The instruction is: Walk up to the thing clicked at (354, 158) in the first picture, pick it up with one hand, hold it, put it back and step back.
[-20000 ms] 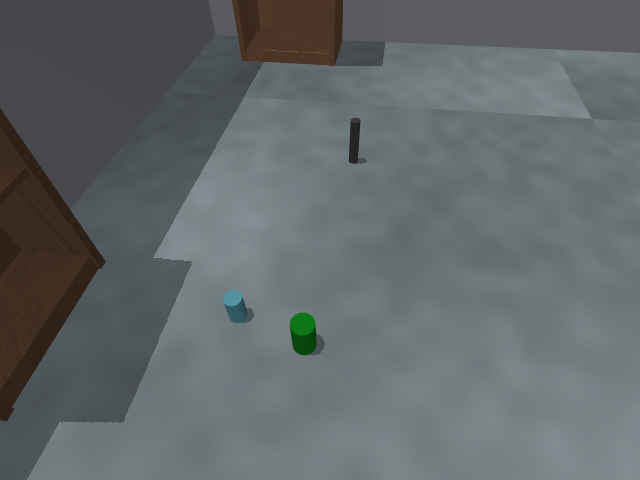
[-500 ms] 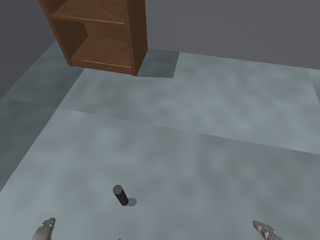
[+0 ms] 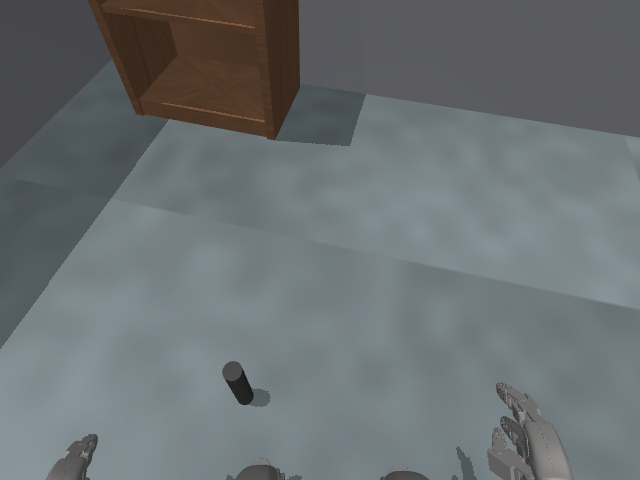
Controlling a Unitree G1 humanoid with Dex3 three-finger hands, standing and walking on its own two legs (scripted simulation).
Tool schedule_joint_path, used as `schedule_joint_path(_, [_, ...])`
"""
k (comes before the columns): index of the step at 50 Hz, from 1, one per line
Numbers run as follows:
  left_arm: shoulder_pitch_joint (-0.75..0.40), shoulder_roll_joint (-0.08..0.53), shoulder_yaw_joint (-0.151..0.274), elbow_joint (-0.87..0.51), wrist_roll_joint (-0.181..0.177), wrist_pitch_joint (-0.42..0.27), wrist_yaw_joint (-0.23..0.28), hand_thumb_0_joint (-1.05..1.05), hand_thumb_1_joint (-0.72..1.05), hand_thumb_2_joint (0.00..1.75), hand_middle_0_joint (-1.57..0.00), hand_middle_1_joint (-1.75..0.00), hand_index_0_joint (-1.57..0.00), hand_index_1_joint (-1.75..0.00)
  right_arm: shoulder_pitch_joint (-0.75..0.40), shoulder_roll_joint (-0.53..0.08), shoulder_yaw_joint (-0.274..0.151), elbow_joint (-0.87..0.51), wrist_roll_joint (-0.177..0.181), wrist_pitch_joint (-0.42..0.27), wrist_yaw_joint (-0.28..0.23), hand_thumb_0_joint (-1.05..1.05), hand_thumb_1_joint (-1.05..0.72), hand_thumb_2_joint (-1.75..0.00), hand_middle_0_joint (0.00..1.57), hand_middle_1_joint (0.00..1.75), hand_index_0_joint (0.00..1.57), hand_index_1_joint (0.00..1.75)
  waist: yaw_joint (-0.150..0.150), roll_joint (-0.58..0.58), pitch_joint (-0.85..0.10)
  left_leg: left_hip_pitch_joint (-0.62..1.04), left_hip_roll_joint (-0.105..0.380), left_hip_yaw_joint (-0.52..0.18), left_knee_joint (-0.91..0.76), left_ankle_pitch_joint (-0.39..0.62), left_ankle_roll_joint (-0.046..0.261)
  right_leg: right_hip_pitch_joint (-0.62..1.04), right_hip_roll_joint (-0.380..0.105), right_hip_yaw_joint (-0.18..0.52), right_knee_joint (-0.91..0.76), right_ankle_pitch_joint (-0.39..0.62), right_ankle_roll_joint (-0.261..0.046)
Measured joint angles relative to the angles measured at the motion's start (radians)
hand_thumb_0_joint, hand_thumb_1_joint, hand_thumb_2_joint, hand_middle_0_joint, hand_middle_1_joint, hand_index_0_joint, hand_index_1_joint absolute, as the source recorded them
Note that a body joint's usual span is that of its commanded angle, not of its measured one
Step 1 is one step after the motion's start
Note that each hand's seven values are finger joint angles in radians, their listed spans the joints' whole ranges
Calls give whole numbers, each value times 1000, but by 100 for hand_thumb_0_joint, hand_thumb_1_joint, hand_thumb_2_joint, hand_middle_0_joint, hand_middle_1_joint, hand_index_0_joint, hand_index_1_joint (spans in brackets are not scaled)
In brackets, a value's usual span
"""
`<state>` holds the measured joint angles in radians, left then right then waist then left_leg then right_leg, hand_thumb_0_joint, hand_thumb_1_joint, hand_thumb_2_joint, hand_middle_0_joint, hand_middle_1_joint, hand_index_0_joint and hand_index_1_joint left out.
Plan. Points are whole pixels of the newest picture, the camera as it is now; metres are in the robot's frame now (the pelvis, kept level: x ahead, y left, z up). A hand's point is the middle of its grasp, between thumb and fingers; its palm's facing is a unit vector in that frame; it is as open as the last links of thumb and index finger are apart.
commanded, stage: go down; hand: left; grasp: from the side
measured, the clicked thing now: (239, 384) +0.40 +0.20 -0.59
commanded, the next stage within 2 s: none
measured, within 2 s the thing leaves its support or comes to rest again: neither
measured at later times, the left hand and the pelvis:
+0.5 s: hand out of the picture +0.14 +0.28 -0.14, palm faces +0.10 -0.94 -0.32, open 17.4 cm; pelvis -0.02 +0.00 -0.03, yaw +0 degrees
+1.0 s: hand (108, 418) +0.25 +0.35 -0.22, palm faces +0.14 -0.97 -0.18, open 17.2 cm; pelvis -0.07 +0.00 -0.17, yaw -3 degrees
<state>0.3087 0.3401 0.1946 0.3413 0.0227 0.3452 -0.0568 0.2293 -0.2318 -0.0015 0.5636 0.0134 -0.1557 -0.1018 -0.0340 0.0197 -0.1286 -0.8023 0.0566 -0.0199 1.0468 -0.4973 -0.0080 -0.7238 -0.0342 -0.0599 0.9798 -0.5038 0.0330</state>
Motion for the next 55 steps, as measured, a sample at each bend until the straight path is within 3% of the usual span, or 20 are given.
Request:
schedule_joint_path(14, [44, 8, 27, -75, -24, 3, -4, -1, -58, 5, -8, -6, -8, -7, 21, 9, 6, -18, -3, -17, -20, 1, -88, -89, 20, 30, 20, 30, -7, 5, -13, -93, 3, -15, 85, -22, -1, -86, 3, -9, 79, -23, -2])
schedule_joint_path(21, [41, 17, 47, -57, -34, -39, -16, -1, -55, 6, -8, -5, -7, -7, 22, 5, 2, -15, -5, -32, -21, 2, -89, -90, 20, 30, 20, 30, -8, 2, -13, -137, 4, -20, 120, -27, -1, -129, 3, -11, 116, -29, -4])
schedule_joint_path(25, [-12, 31, 77, 15, -48, -107, -34, -1, -54, 7, -7, -5, -7, -7, 12, -4, 2, -10, -6, -54, -18, 2, -90, -90, 20, 30, 20, 31, -5, -3, -10, -189, 2, -21, 156, -31, 0, -182, 2, -9, 158, -37, -4])
schedule_joint_path(28, [-87, 56, 118, 100, -65, -187, -69, -1, -54, 7, -7, -5, -7, -6, -1, -14, 1, -4, -8, -72, -11, 1, -90, -90, 20, 30, 20, 31, -1, -13, -8, -257, 2, -20, 208, -41, 0, -255, 0, -4, 217, -52, -5])
schedule_joint_path(32, [-199, 105, 182, 216, -94, -323, -154, -1, -53, 6, -7, -4, -7, -6, -26, -35, 0, 11, -11, -93, 3, 1, -91, -90, 20, 30, 20, 31, -1, -27, -22, -390, 0, -19, 313, -66, 0, -392, -3, 3, 332, -82, -6])
schedule_joint_path(39, [-382, 185, 277, 373, -128, -515, -289, -1, -52, 5, -6, -4, -6, -5, -66, -65, 2, 43, -14, -74, 23, 1, -91, -90, 20, 30, 20, 30, -3, -32, -49, -622, 2, -25, 509, -115, 0, -626, -3, 12, 534, -135, -4])
schedule_joint_path(48, [-538, 263, 396, 521, -157, -628, -412, -1, -49, 7, -5, -4, -4, -5, -85, -66, 23, 86, -24, -41, 42, 1, -89, -90, 20, 30, 20, 30, 3, -28, -41, -822, 6, -40, 670, -135, -2, -825, 3, 12, 698, -159, -9])
schedule_joint_path(55, [-647, 338, 467, 613, -176, -678, -490, -1, -45, 7, -4, -4, -4, -4, -90, -72, 46, 104, -34, -36, 42, 1, -89, -90, 20, 30, 20, 30, -5, -28, -34, -943, 8, -57, 766, -142, -6, -942, 8, 3, 793, -168, -14])
